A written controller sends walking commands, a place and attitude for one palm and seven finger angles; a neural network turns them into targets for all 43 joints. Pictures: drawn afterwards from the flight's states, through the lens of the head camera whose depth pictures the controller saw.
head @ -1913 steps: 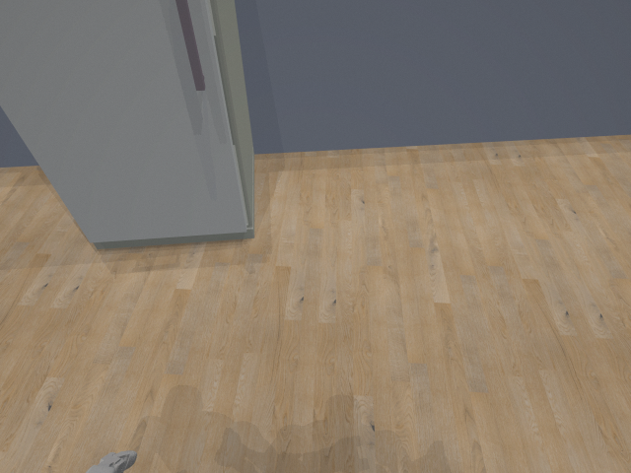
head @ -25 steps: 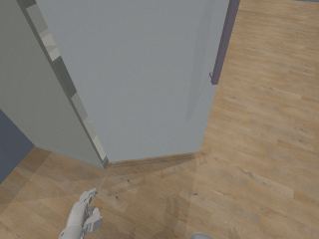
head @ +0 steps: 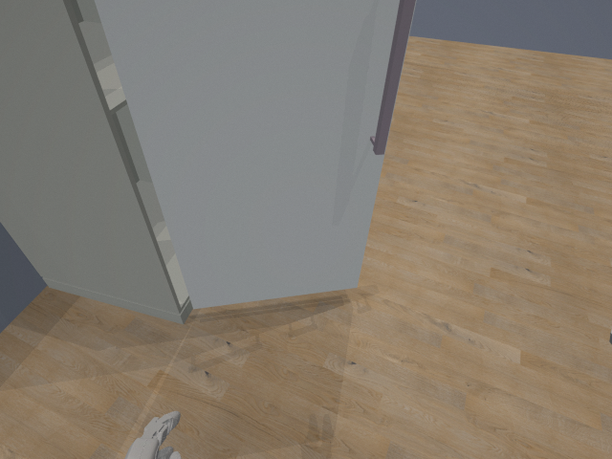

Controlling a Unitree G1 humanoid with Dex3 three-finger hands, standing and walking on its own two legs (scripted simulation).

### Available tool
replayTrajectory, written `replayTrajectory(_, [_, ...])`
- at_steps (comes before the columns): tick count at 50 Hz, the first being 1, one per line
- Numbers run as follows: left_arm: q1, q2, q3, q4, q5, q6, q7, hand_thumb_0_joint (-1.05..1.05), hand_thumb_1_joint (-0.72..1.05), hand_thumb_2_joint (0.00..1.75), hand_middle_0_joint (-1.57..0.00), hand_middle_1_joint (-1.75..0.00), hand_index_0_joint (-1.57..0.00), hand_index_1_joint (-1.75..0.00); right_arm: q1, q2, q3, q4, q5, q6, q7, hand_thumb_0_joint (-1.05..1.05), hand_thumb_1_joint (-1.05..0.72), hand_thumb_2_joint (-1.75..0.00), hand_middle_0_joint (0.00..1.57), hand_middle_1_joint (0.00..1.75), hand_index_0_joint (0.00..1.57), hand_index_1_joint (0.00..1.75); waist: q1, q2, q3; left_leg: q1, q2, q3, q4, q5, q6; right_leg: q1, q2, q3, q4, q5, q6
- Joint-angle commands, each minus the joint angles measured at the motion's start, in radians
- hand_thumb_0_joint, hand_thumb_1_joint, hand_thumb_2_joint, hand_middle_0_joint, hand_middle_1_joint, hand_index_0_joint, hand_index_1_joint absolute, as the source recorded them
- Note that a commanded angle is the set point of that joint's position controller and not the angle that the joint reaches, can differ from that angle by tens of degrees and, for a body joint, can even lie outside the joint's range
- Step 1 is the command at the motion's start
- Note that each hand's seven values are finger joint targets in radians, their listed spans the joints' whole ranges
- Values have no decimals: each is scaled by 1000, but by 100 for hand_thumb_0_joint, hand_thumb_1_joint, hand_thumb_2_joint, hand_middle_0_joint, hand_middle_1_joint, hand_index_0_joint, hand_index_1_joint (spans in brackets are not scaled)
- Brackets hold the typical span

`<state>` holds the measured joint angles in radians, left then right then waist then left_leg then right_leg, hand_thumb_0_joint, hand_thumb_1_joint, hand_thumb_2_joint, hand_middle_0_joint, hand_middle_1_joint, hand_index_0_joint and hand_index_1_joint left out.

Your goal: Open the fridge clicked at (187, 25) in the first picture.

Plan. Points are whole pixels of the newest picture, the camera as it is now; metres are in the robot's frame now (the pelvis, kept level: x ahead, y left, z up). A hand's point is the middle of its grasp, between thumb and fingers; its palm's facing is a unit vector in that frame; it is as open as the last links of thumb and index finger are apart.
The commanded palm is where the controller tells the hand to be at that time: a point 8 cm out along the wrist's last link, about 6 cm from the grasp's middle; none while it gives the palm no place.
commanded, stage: stop stepping back and stand still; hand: right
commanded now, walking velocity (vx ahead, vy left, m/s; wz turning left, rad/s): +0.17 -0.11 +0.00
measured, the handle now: (394, 44) +0.85 -0.15 +0.23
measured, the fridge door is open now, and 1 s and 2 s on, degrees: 64 64 64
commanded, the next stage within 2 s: let the arm hang, fingers relaxed in 0.26 s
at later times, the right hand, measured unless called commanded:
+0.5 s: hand (523, 415) +0.20 -0.27 -0.01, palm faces +0.19 +0.88 -0.44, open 7.4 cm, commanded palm none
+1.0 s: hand out of the picture +0.02 -0.24 -0.16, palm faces -0.04 +0.97 -0.25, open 7.3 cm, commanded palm none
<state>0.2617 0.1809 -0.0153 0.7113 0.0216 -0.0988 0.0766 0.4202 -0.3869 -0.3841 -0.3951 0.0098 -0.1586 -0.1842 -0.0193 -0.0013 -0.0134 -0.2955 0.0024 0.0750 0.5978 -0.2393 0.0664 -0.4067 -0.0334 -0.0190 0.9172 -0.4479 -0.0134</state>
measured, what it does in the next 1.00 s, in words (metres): steps on the spot: right foot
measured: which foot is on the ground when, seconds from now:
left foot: down 0.00-1.00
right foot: up 0.00-0.16, down 0.18-1.00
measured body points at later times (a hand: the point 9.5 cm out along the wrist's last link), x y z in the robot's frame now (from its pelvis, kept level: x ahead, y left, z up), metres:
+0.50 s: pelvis +0.00 -0.02 -0.01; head -0.02 +0.01 +0.44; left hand +0.14 +0.23 -0.13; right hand +0.19 -0.31 +0.01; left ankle +0.01 +0.09 -0.73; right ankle +0.03 -0.13 -0.71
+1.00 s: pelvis +0.02 -0.04 +0.02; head +0.06 -0.04 +0.46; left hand +0.03 +0.19 -0.14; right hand +0.03 -0.29 -0.14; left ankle +0.01 +0.09 -0.73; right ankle +0.02 -0.14 -0.73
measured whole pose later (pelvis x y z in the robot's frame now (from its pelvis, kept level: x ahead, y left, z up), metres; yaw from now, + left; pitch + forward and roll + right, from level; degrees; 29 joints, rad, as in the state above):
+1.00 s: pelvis +0.02 -0.04 +0.02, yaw +1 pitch +0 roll +0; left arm 0.25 0.18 0.01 1.07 0.02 0.02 0.02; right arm 0.26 -0.23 0.01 1.09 -0.01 0.02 -0.03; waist 0.01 0.00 0.07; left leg -0.20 0.03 0.05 0.43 -0.23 -0.02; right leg -0.21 -0.03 -0.13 0.45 -0.24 -0.03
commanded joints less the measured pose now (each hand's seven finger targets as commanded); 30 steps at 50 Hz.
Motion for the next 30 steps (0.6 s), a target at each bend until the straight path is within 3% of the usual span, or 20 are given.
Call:
replayTrajectory(1, [-105, 134, 66, -166, -9, -51, 2, 0, 90, 90, -20, -30, -20, -30, -54, -217, -123, -233, 8, -67, -7, 0, -90, -90, 20, 30, 20, 30, 27, 125, -30, -13, 280, -409, -389, -434, 112, -74, -20, -10, 88, 28, 14])
replayTrajectory(4, [-146, 123, 57, -192, -12, -42, 20, 0, 90, 90, -20, -30, -20, -30, -18, -242, -151, -288, 16, -72, -11, 0, -90, -90, 20, 30, 20, 30, 28, 174, 18, -192, 257, -299, -376, -496, 91, 133, -30, -57, -137, 25, -3])
replayTrajectory(7, [-129, 129, 50, -192, -4, -54, 38, 0, 90, 90, -20, -30, -20, -30, -29, -217, -138, -275, 20, -78, -19, 0, -90, -90, 20, 30, 20, 30, 46, 55, 24, -241, 186, -226, -248, -513, 53, 285, 2, -83, -355, 5, -21])
replayTrajectory(8, [-118, 148, 49, -193, -1, -60, 42, 0, 90, 90, -20, -30, -20, -30, -44, -212, -143, -269, 21, -85, -20, 0, -90, -90, 20, 30, 20, 30, 48, -74, 39, -247, 121, -194, -97, -474, 29, 267, -48, 37, -485, -107, -60])
replayTrajectory(9, [-127, 173, 50, -205, -2, -65, 42, 0, 90, 90, -20, -30, -20, -30, -68, -197, -141, -295, 21, -96, -23, 0, -90, -90, 20, 30, 20, 30, 41, -289, 46, -289, 10, -98, 129, -372, -21, 260, -191, 282, -641, -248, -121])
replayTrajectory(10, [-136, 161, 45, -212, -9, -67, 40, 0, 90, 90, -20, -30, -20, -30, -93, -211, -150, -297, 8, -96, -29, 0, -90, -90, 20, 30, 20, 30, 43, -365, 69, -275, -35, -18, 378, -312, -57, 170, -313, 430, -769, -316, -177])
replayTrajectory(11, [-141, 140, 51, -204, -5, -71, 37, 0, 90, 90, -20, -30, -20, -30, -105, -242, -181, -265, -3, -96, -26, 0, -90, -90, 20, 30, 20, 30, 31, -256, 66, -250, 3, -62, 471, -260, -59, 123, -300, 394, -765, -242, -186])
replayTrajectory(12, [-139, 139, 57, -194, -8, -77, 30, 0, 90, 90, -20, -30, -20, -30, -113, -265, -192, -296, 1, -104, -19, 0, -90, -90, 20, 30, 20, 30, 23, -237, 29, -215, 13, -75, 473, -244, -63, 101, -280, 363, -737, -251, -175])
replayTrajectory(13, [-138, 150, 63, -203, -13, -79, 19, 0, 90, 90, -20, -30, -20, -30, -32, -201, -157, -229, 6, -94, -10, 0, -90, -90, 20, 30, 20, 30, 13, -189, 30, -143, 28, -66, 381, -229, -65, 52, -258, 296, -719, -216, -152])
replayTrajectory(15, [-149, 141, 49, -212, -19, -87, 10, 0, 90, 90, -20, -30, -20, -30, 7, -176, -122, -242, 14, -77, -10, 0, -90, -90, 20, 30, 20, 30, 9, -223, 27, 31, 14, -15, 142, -217, -72, -6, -191, 163, -678, -159, -113])
replayTrajectory(17, [-152, 148, 45, -219, -22, -91, 10, 0, 90, 90, -20, -30, -20, -30, 30, -182, -115, -247, 11, -69, -12, 0, -90, -90, 20, 30, 20, 30, 1, -176, 39, 163, -7, 10, -85, -142, -62, -65, -123, 77, -567, -168, -64])
replayTrajectory(18, [-172, 269, 108, -6, 8, -60, -71, 0, 90, 90, -20, -30, -20, -30, 84, 0, 237, 546, -73, 103, 131, 0, -90, -90, 20, 30, 20, 30, 8, 92, -8, 92, 178, -142, -127, 292, -21, -66, -32, -32, -155, 111, -6])
replayTrajectory(19, [-90, 149, 97, -74, -16, 9, -79, 0, 90, 90, -20, -30, -20, -30, 46, -7, 254, 567, -63, 167, 154, 0, -90, -90, 20, 30, 20, 30, 38, 241, -75, 59, 330, -349, -157, 360, 51, -106, -27, -38, -121, -113, 35])
replayTrajectory(20, [-59, 151, 82, -82, -6, 28, -76, 0, 90, 90, -20, -30, -20, -30, 25, -13, 251, 571, -65, 171, 166, 0, -90, -90, 20, 30, 20, 30, 43, 247, -50, -3, 350, -332, -182, 331, 78, -79, -23, -27, -63, -174, 35])
replayTrajectory(21, [-4, 139, 63, -54, -15, 55, -84, 0, 90, 90, -20, -30, -20, -30, -62, -25, 248, 603, -52, 161, 177, 0, -90, -90, 20, 30, 20, 30, 74, 228, -19, -87, 317, -238, -204, 129, 73, -7, -15, -54, -73, -121, 29])
replayTrajectory(22, [8, 151, 75, -48, -1, 78, -83, 0, 90, 90, -20, -30, -20, -30, -102, 14, 269, 631, -48, 165, 165, 0, -90, -90, 20, 30, 20, 30, 70, 318, 10, -55, 251, -225, -184, 151, 70, -40, 1, -55, -53, -61, 22])
replayTrajectory(24, [5, 177, 76, -39, 10, 102, -90, 0, 90, 90, -20, -30, -20, -30, -144, -6, 292, 739, -47, 157, 154, 0, -90, -90, 20, 30, 20, 30, 57, 387, 42, -10, 244, -192, -118, 387, 75, -36, 5, -61, -103, 0, 15])
replayTrajectory(26, [28, 173, 75, 3, 13, 111, -90, 0, 90, 90, -20, -30, -20, -30, -183, -24, 308, 839, -44, 162, 155, 0, -90, -90, 20, 30, 20, 30, 70, 303, 28, -20, 195, -142, -74, 342, 16, 112, -2, -35, -311, 221, 5])
replayTrajectory(28, [-3, 207, 68, 32, 18, 101, -84, 0, 90, 90, -20, -30, -20, -30, -167, 14, 329, 929, -35, 172, 158, 0, -90, -90, 20, 30, 20, 30, 33, 3, 40, -81, 85, -95, 3, 78, -55, 171, -121, 112, -441, 453, -48])
replayTrajectory(30, [-74, 211, 54, 68, 20, 104, -79, 0, 90, 90, -20, -30, -20, -30, -145, 23, 344, 1038, -37, 177, 158, 0, -90, -90, 20, 30, 20, 30, 0, -156, 45, 47, 53, -64, -58, -115, -63, 55, -142, 98, -547, 230, -60])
